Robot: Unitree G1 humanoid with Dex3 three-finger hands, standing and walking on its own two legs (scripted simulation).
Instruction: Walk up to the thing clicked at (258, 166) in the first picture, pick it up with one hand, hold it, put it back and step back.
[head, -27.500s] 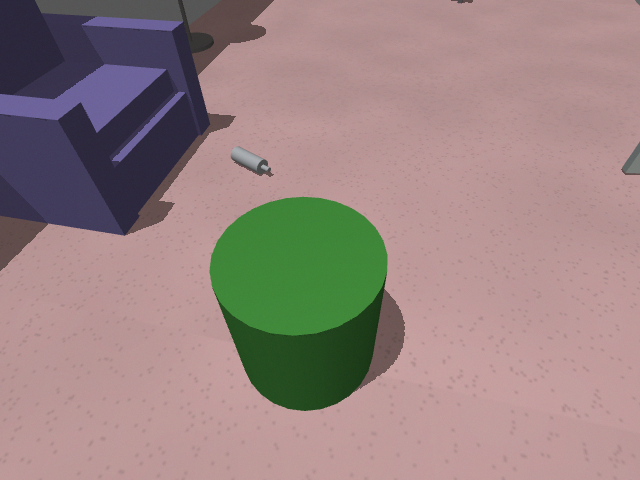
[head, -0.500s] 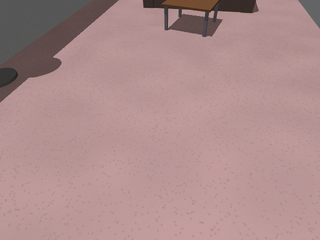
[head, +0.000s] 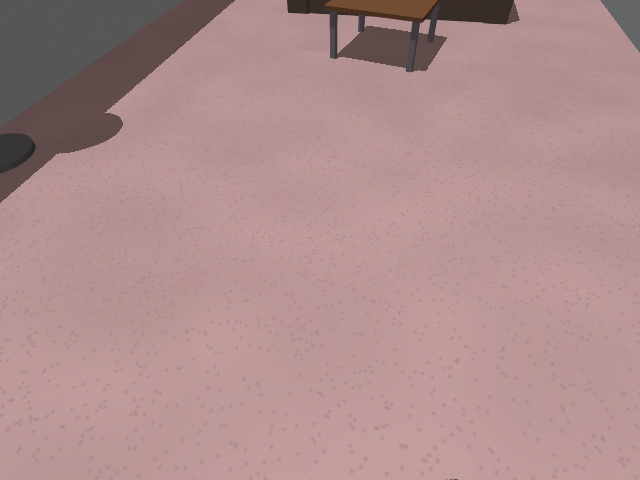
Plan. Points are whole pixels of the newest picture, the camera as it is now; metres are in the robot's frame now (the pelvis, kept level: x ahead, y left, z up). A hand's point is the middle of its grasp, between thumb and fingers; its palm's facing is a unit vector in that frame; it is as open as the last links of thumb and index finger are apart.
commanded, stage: stand
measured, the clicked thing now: out of the picture +0.17 +1.13 -0.74
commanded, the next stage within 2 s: walk up in 0.80 s
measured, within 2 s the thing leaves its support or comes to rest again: neither
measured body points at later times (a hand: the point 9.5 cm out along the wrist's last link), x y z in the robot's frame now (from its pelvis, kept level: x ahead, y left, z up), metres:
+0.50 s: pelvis +0.00 +0.00 +0.00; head +0.01 +0.00 +0.45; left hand +0.08 +0.31 -0.13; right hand +0.08 -0.30 -0.13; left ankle +0.00 +0.13 -0.75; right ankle -0.01 -0.13 -0.75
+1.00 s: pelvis +0.02 -0.01 -0.01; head +0.03 -0.02 +0.44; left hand +0.08 +0.32 -0.13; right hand +0.08 -0.34 -0.13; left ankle +0.00 +0.13 -0.75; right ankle +0.01 -0.13 -0.74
